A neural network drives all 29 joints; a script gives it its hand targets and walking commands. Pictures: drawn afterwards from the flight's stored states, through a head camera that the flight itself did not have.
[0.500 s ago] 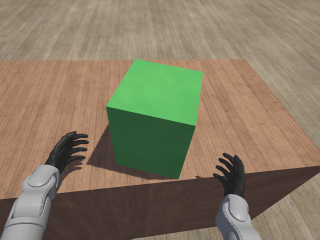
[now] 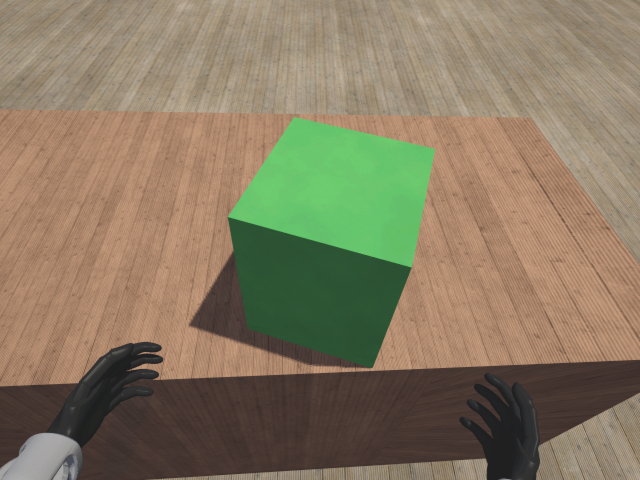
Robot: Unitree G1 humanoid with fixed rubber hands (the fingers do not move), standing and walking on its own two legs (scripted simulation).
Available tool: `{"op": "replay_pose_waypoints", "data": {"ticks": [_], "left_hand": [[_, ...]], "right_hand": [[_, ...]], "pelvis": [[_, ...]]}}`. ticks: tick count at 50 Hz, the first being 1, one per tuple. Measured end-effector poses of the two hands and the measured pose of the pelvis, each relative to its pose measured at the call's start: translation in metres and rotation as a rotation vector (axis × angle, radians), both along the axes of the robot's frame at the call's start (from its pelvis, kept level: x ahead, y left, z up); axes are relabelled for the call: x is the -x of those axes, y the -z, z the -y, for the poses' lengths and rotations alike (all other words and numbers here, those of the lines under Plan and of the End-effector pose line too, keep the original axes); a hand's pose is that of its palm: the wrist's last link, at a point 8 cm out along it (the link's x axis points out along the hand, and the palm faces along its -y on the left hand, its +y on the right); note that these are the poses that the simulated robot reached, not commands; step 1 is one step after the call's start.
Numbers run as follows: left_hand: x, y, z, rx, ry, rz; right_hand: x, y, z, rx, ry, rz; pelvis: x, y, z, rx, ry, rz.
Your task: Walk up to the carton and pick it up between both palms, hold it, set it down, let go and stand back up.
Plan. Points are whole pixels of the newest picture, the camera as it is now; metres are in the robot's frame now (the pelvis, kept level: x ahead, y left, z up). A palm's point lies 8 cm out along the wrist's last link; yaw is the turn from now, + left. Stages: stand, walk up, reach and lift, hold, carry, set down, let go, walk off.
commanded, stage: set down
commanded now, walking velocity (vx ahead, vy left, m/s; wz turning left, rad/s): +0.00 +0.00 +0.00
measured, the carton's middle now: (334, 245) +0.44 +0.02 +0.03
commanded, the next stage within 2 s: none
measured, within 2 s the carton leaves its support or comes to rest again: neither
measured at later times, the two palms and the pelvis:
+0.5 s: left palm (108, 428) +0.20 +0.26 +0.00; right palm (517, 452) +0.18 -0.18 +0.01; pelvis +0.02 -0.01 +0.00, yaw +0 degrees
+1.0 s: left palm (108, 450) +0.18 +0.26 -0.01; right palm (508, 465) +0.18 -0.18 -0.01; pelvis +0.01 -0.02 +0.00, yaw +0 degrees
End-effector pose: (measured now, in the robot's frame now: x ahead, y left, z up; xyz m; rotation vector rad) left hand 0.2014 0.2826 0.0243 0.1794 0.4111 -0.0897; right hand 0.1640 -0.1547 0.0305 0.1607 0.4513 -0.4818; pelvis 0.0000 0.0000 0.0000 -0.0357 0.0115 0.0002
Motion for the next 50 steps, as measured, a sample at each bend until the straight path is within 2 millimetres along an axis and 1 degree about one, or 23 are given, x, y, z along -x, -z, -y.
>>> {"op": "replay_pose_waypoints", "data": {"ticks": [7, 13, 16, 20, 26, 30, 33, 37, 43, 50], "left_hand": [[-0.009, -0.001, 0.002, -0.010, -0.002, -0.003], [-0.013, 0.005, 0.005, -0.011, -0.007, -0.042], [-0.009, 0.012, 0.008, -0.005, -0.016, -0.080], [0.000, 0.021, 0.013, 0.008, -0.032, -0.126], [0.005, 0.020, 0.020, 0.008, -0.040, -0.108], [0.007, 0.019, 0.021, -0.003, -0.050, -0.106], [0.012, 0.022, 0.018, -0.011, -0.070, -0.127], [0.019, 0.028, 0.016, -0.016, -0.090, -0.158], [0.025, 0.033, 0.017, -0.006, -0.114, -0.169], [0.023, 0.039, 0.019, 0.007, -0.143, -0.173]], "right_hand": [[-0.009, 0.003, 0.000, -0.016, -0.021, -0.003], [-0.018, 0.004, 0.004, -0.021, -0.033, 0.007], [-0.020, 0.006, 0.008, -0.017, -0.040, 0.012], [-0.020, 0.011, 0.015, 0.002, -0.061, 0.010], [-0.017, 0.017, 0.021, 0.009, -0.085, 0.020], [-0.011, 0.026, 0.022, 0.000, -0.101, 0.001], [-0.006, 0.034, 0.023, 0.003, -0.121, -0.026], [-0.003, 0.037, 0.025, 0.012, -0.139, -0.033], [-0.006, 0.037, 0.025, 0.034, -0.176, -0.018], [-0.011, 0.045, 0.022, 0.035, -0.222, -0.028]], "pelvis": [[-0.008, 0.000, 0.002, -0.002, 0.001, -0.011], [-0.016, 0.000, 0.004, -0.004, 0.002, -0.021], [-0.019, 0.000, 0.006, -0.005, 0.003, -0.026], [-0.023, 0.000, 0.008, -0.005, 0.004, -0.030], [-0.024, 0.000, 0.014, -0.006, 0.006, -0.032], [-0.023, 0.000, 0.016, -0.007, 0.007, -0.029], [-0.022, -0.001, 0.016, -0.008, 0.006, -0.027], [-0.020, -0.001, 0.018, -0.010, 0.006, -0.023], [-0.017, -0.001, 0.020, -0.012, 0.006, -0.017], [-0.015, -0.001, 0.021, -0.013, 0.006, -0.011]]}}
